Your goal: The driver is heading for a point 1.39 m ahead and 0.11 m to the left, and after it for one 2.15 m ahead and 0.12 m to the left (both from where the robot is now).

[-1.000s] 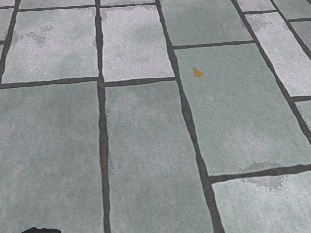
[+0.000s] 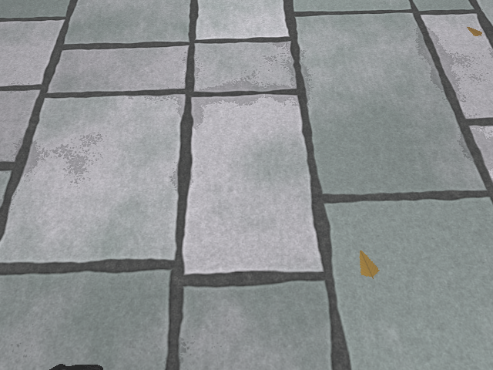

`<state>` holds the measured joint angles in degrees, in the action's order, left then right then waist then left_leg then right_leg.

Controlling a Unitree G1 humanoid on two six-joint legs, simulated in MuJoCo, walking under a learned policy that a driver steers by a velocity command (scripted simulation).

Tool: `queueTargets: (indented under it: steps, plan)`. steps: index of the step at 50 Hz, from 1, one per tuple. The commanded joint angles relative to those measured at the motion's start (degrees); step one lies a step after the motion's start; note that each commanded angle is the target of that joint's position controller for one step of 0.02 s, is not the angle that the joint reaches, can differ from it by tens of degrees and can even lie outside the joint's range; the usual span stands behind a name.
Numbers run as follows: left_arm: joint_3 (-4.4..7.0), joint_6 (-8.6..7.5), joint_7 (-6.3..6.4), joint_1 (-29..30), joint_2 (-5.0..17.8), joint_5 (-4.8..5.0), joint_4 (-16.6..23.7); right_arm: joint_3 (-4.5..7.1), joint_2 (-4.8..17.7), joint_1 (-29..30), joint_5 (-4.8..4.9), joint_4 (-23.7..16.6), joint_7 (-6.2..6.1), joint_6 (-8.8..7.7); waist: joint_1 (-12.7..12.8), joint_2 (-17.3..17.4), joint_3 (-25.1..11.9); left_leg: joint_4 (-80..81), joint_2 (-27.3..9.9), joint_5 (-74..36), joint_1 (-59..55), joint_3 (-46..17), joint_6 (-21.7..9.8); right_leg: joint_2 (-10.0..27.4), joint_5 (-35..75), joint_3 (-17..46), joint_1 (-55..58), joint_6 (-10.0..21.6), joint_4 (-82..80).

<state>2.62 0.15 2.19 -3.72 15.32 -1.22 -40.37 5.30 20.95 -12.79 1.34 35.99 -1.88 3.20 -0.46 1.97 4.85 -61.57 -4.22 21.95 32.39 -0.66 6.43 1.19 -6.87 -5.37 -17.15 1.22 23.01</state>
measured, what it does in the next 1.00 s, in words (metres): walks ahead: left foot, then right foot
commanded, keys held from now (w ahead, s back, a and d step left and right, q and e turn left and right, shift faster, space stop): q+shift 0.40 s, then shift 0.08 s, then e+shift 0.12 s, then w+e+shift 0.40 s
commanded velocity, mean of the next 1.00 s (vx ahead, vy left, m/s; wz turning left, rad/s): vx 0.22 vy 0.00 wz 0.28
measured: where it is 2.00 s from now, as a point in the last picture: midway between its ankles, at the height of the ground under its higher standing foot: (305, 175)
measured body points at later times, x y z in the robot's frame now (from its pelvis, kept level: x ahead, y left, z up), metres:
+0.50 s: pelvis +0.04 +0.05 +0.00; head +0.07 +0.08 +0.45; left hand +0.07 +0.38 -0.10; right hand +0.33 -0.14 -0.06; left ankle +0.02 +0.14 -0.74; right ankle +0.14 -0.08 -0.70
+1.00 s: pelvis +0.15 +0.06 +0.00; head +0.17 +0.07 +0.45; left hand +0.27 +0.37 -0.08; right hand +0.26 -0.23 -0.10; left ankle +0.01 +0.16 -0.74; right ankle +0.20 -0.05 -0.66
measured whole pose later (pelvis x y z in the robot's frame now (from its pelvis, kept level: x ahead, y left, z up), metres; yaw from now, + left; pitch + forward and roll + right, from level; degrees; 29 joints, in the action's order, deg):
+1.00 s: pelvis +0.15 +0.06 +0.00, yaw +13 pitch +4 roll +1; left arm 4.8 1.5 -4.4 -9.6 19.5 -1.9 -36.5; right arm 3.6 18.7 -22.1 -2.8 42.0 -1.1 -3.7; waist -3.6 -1.3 -2.1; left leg -17.5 -0.9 18.9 2.4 2.9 0.7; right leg 0.0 -16.7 0.7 -37.7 1.8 63.9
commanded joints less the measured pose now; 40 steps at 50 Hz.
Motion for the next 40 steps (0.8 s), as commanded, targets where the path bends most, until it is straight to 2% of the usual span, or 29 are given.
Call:
queueTargets:
  steps: [1, 3, 5, 6, 7, 8, 9, 10, 11, 12, 13, 14, 16, 20, 24, 27, 28, 29, 30, 31, 32, 33, 34, 35, 37, 38, 39, 40]
  plan:
    - [3.05, -0.62, 0.18, 3.22, 9.63, 0.34, 3.57, -0.23, 1.29, -1.68, -0.13, -4.95, 1.29, -0.39, -0.37, -9.07, -11.40, 7.86, -2.15, -3.52, -5.26, 0.54, -1.36, 15.89, 14.74, 6.95, 7.95, 12.46, -6.54]
    - [3.84, -0.67, -0.46, 2.87, 11.20, 0.95, 3.16, 0.06, 2.47, -1.11, 0.03, -5.54, 2.11, 0.10, -0.32, -9.98, -11.24, 13.15, -1.47, -4.06, -8.92, 2.40, -2.84, 16.72, 14.28, 4.64, 7.84, 11.18, -5.61]
    - [4.43, -0.98, -1.21, 2.06, 12.09, 2.02, 2.65, 0.58, 3.49, -0.76, 0.06, -6.13, 2.77, 0.90, -0.59, -10.04, -10.84, 19.50, -0.75, -4.59, -11.81, 3.78, -4.74, 17.77, 12.14, 3.12, 8.74, 9.15, -3.23]
    - [4.56, -1.06, -1.42, 2.19, 12.02, 2.63, 2.40, 0.93, 3.52, -1.76, -0.01, -5.89, 2.95, 1.19, -1.70, -9.30, -10.92, 24.96, 0.26, -7.31, -15.09, 4.77, -6.06, 17.44, 9.66, 1.48, 8.16, 7.17, -0.46]
    - [4.45, -1.09, -1.65, 0.58, 10.73, 3.01, 1.60, 1.60, 4.24, -3.36, -0.19, -5.21, 2.64, 1.34, -2.29, -7.18, -11.02, 29.52, 2.06, -10.59, -19.86, 4.72, -7.87, 15.66, 4.13, -0.77, 5.65, 4.13, 4.26]
    - [4.04, -0.85, -2.05, -2.90, 8.28, 2.48, 0.20, 2.94, 7.59, -6.68, -0.45, -4.31, 1.88, 1.24, -2.80, 0.96, -9.54, 35.97, 0.27, -21.38, -27.20, -1.73, -11.06, 11.37, -5.32, -4.59, -2.23, -0.41, 14.82]
    - [3.14, -0.39, -2.15, -3.20, 5.73, -0.35, 3.00, 4.73, 16.29, -7.12, -0.63, -6.00, 0.71, 0.77, -0.26, 21.09, -7.65, 37.98, -14.51, -41.79, -34.77, -25.45, -20.18, 2.58, -30.36, -6.76, -21.90, -6.76, 34.19]
    - [3.51, -0.52, -1.37, 4.24, 7.76, -0.73, 5.52, 4.18, 15.30, -6.02, -3.21, -7.95, 1.53, -1.04, -4.78, 15.22, -12.57, 41.66, -17.08, -35.98, -30.50, -32.59, -27.05, -1.21, -31.42, 6.45, -25.69, -6.31, 43.52]
    - [4.02, -0.42, -0.72, 5.60, 9.27, 0.80, 5.75, 3.67, 13.58, -4.04, -3.43, -7.52, 1.97, -2.31, -3.66, 9.46, -10.61, 43.16, -14.44, -29.03, -28.59, -27.75, -24.73, -0.54, -26.21, 9.15, -26.13, -4.59, 45.48]
    - [4.20, -0.50, -0.16, 4.10, 9.15, 1.17, 5.10, 3.42, 12.00, -1.04, -2.00, -7.33, 1.52, -2.77, -1.32, 6.88, -8.97, 42.90, -11.29, -24.31, -27.22, -24.47, -21.49, 0.10, -20.55, 10.35, -26.30, -3.61, 43.75]
    - [4.44, -0.44, 0.31, 2.37, 9.71, 0.74, 3.92, 2.63, 9.54, 1.63, -0.68, -7.83, 0.99, -2.46, 0.01, 5.24, -8.77, 41.88, -9.77, -23.75, -26.50, -22.18, -19.33, 0.68, -17.09, 10.81, -25.68, -3.73, 42.27]
    - [4.53, -0.54, 0.33, 1.15, 9.76, 0.23, 3.41, 2.11, 8.65, 3.80, -0.47, -8.54, 0.43, -2.08, 1.13, 5.59, -9.42, 41.03, -8.13, -26.34, -23.94, -20.35, -18.53, -0.06, -14.39, 10.68, -22.55, -4.27, 41.75]
    - [4.23, -0.98, -0.24, 0.02, 8.62, 0.56, 2.69, 1.72, 7.72, 3.97, -0.99, -9.00, -0.30, -1.62, 1.51, 5.47, -11.60, 39.96, -6.11, -29.17, -23.42, -19.59, -18.18, -2.12, -11.23, 10.71, -19.22, -5.18, 39.54]
    - [3.23, -1.30, -0.81, 2.24, 6.62, 1.30, 2.84, 2.33, 8.74, 2.75, -0.38, -8.83, -0.97, -1.21, 0.26, 5.68, -11.67, 38.50, -4.38, -25.63, -25.01, -23.85, -17.85, -4.86, -9.89, 12.52, -17.24, -6.20, 26.48]
    - [3.13, -1.24, -1.67, 0.85, 7.45, 1.52, 1.86, 1.82, 7.83, 3.38, -1.12, -8.89, -0.53, -0.81, -0.82, 8.10, -12.38, 36.67, -4.65, -26.49, -22.60, -25.80, -17.83, -4.13, -10.32, 11.94, -10.64, -6.00, 20.69]
    - [2.72, -1.40, -2.38, -1.18, 7.53, 1.58, 1.44, 0.22, 4.91, 3.94, -1.77, -8.15, 0.14, -0.82, -1.42, 8.26, -12.93, 34.32, -5.80, -32.03, -21.84, -25.17, -18.19, -1.50, -11.29, 9.77, -5.05, -4.82, 17.44]
    - [2.32, -1.60, -2.74, -2.06, 6.54, 1.49, 1.29, -0.69, 3.00, 4.81, -1.77, -7.70, 0.34, -0.98, -0.59, 7.49, -12.69, 33.82, -5.24, -30.64, -20.31, -24.26, -17.51, -0.56, -8.51, 9.21, -1.05, -4.00, 12.91]
    - [1.51, -1.91, -3.24, -3.16, 4.29, 1.08, 0.90, -1.97, -0.01, 5.60, -1.85, -6.95, 0.56, -1.26, 0.91, 6.40, -12.32, 34.06, -3.53, -25.51, -18.06, -22.34, -15.47, 0.13, -1.03, 8.92, 5.21, -3.05, 3.86]
    - [0.92, -2.01, -3.50, -1.91, 3.76, 0.19, 1.23, -2.56, -1.83, 1.95, -2.65, -4.97, 0.86, -1.86, -0.47, 3.87, -11.28, 34.24, -0.58, -16.98, -17.14, -19.56, -12.62, 1.43, 6.89, 12.35, 8.81, -1.68, -1.07]
    - [1.11, -1.81, -3.24, -1.03, 7.34, -0.27, 2.31, -2.34, -0.93, -2.48, -4.28, -3.96, 0.97, -2.35, -4.10, -4.39, -11.25, 28.97, 5.14, 0.91, -16.15, -13.34, -9.66, 6.42, 8.98, 19.90, 9.17, 0.98, -1.72]
    - [2.01, -1.31, -2.74, -1.41, 10.78, 0.61, 1.36, -1.81, 0.58, -2.97, -4.22, -5.10, 1.18, -2.85, -5.98, -11.16, -8.95, 27.35, 8.86, 6.07, -14.47, -6.43, -7.26, 8.75, -15.00, 25.29, 4.62, 7.50, -4.26]
    - [3.04, -0.96, -2.68, -4.79, 12.88, 1.62, 1.39, -1.03, 3.36, 1.99, -2.79, -5.37, 1.00, -3.60, -1.33, -13.03, -4.58, 23.15, 9.38, 6.65, -11.91, -2.38, -6.13, 10.07, -38.89, 33.02, 0.61, 10.68, -10.58]
    - [3.05, -0.89, -2.46, -7.18, 13.46, 1.92, 0.99, -0.32, 4.57, 5.66, -1.19, -6.13, 0.87, -4.55, 0.07, -14.43, -0.31, 21.93, 8.67, 5.71, -9.16, -1.60, -6.21, 12.05, -44.61, 38.80, -1.59, 11.65, -14.58]
    - [3.08, -1.04, -2.06, -8.51, 13.62, 2.23, 0.84, -0.39, 3.66, 7.80, -0.75, -6.34, 0.91, -5.51, 0.78, -15.12, 1.06, 21.48, 7.88, 5.26, -9.92, -2.54, -6.36, 12.16, -42.44, 40.75, -2.92, 11.81, -15.76]
    - [3.19, -1.58, -1.25, -9.05, 12.79, 3.02, 1.21, -0.69, 1.41, 7.81, -0.91, -6.43, 1.75, -7.84, 0.22, -13.84, -0.29, 23.68, 7.08, 5.67, -12.88, -4.26, -7.01, 9.86, -34.56, 38.44, -2.22, 10.54, -14.53]
    - [3.06, -1.40, -0.95, -7.41, 11.89, 3.43, 2.14, -0.91, -0.37, 6.41, -0.72, -5.75, 2.09, -8.90, -1.31, -13.05, -1.17, 29.79, 7.47, 4.42, -17.22, -3.53, -7.58, 6.95, -31.09, 35.20, -3.40, 9.24, -13.06]
    - [2.97, -1.09, -0.68, -5.47, 10.91, 3.88, 3.38, -0.84, -1.49, 4.74, -0.57, -4.67, 2.23, -9.69, -2.87, -12.38, -1.95, 37.16, 7.95, -1.65, -22.79, -2.19, -7.78, 3.76, -27.19, 32.13, -5.08, 7.95, -10.99]
    - [2.86, -0.88, -0.43, -3.93, 9.88, 4.02, 4.84, -0.26, -0.98, 2.37, -0.36, -3.20, 2.14, -10.06, -4.17, -11.11, -3.63, 41.97, 7.25, -9.08, -30.05, -1.48, -7.81, 1.49, -23.73, 29.93, -8.07, 6.53, -8.09]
